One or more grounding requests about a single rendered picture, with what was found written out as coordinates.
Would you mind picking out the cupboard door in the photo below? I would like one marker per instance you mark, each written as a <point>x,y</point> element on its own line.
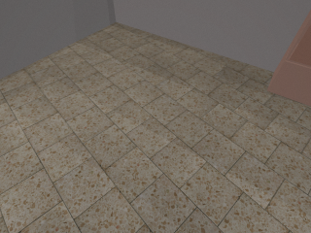
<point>302,53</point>

